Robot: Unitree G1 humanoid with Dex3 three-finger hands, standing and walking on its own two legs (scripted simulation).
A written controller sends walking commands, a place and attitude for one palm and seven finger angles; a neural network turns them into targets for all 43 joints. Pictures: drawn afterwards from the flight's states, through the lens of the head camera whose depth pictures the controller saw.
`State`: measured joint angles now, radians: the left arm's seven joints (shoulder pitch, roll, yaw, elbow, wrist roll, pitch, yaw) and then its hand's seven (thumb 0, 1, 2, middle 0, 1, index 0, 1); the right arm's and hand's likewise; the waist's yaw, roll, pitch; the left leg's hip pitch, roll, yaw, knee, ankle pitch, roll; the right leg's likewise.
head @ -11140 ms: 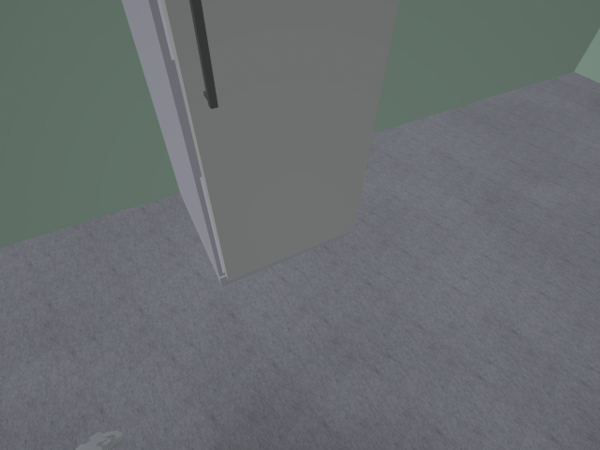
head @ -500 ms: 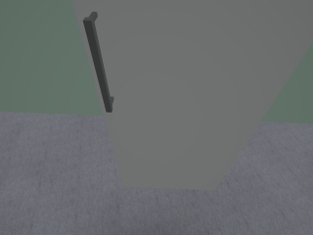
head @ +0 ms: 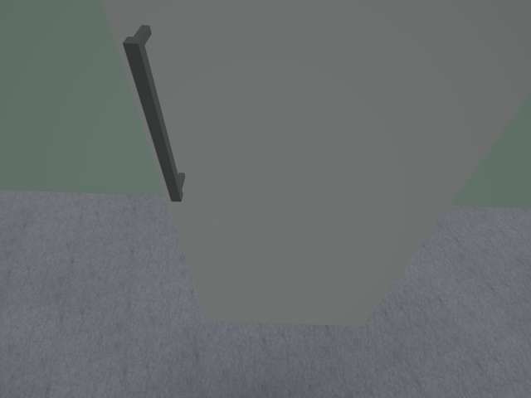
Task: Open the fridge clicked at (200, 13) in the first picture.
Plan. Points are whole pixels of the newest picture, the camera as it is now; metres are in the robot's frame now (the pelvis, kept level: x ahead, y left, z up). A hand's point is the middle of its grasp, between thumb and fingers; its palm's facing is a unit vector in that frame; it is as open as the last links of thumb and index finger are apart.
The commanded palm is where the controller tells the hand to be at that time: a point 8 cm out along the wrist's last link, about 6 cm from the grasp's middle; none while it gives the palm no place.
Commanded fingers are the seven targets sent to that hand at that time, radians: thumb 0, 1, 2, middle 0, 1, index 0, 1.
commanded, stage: come to a stop and stand still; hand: left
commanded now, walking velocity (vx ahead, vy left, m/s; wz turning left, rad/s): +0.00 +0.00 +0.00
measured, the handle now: (163, 128) +0.44 +0.18 +0.18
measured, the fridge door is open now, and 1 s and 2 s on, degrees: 0 0 0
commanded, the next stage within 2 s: look again from close up in 0.20 s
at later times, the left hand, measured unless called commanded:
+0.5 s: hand out of the picture +0.02 +0.17 -0.18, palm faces +0.00 -0.98 -0.19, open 7.4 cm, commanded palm none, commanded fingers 0.00 0.90 0.90 -0.20 -0.30 -0.20 -0.30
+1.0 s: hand out of the picture +0.01 +0.16 -0.17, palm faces +0.01 -0.98 -0.20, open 7.4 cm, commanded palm none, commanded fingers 0.00 0.90 0.90 -0.20 -0.30 -0.20 -0.30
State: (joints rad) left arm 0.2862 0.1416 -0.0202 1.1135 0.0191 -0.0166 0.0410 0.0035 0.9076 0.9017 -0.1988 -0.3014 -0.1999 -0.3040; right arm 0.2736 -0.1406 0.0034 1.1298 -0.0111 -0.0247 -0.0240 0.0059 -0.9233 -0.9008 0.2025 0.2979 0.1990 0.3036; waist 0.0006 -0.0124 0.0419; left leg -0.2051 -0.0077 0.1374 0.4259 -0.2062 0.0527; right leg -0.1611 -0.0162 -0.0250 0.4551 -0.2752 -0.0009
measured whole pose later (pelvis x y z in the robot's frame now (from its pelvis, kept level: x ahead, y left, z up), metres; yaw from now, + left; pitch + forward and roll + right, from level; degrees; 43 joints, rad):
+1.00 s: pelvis +0.02 -0.01 +0.00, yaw +0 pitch -1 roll +1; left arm 0.27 0.16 -0.02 1.13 0.02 -0.02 0.04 0.00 0.90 0.90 -0.20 -0.30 -0.20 -0.30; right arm 0.24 -0.15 0.01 1.15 -0.01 -0.02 -0.03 0.00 -0.92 -0.90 0.20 0.30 0.20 0.30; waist 0.01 -0.01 0.05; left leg -0.15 0.00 0.12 0.38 -0.20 0.03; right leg -0.10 0.00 -0.04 0.41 -0.28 -0.02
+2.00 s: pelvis -0.01 -0.03 -0.02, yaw +3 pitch +2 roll -1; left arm 0.29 0.33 0.36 -0.01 -0.38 -0.17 -0.32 0.00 0.07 0.55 -0.26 -0.83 -0.26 -0.84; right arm 0.31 -0.22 0.05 0.64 0.05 -0.28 -0.07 0.01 -0.90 -0.90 0.21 0.30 0.21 0.30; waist 0.00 0.03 -0.05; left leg -0.44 0.04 0.06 0.70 -0.31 0.02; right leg -0.34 0.01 -0.09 0.68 -0.37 -0.04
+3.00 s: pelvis -0.01 -0.02 +0.00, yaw +4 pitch -4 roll +0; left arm -0.13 0.50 0.47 0.06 -0.34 0.22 -0.48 -0.01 -0.50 0.30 -0.30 -1.20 -0.30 -1.20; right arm 0.21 -0.28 0.09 0.63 0.09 -0.23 -0.08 0.01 -0.90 -0.90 0.21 0.30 0.20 0.30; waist 0.05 0.05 -0.01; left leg -0.19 0.00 0.06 0.46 -0.20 0.03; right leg -0.10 0.00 -0.10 0.43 -0.27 -0.03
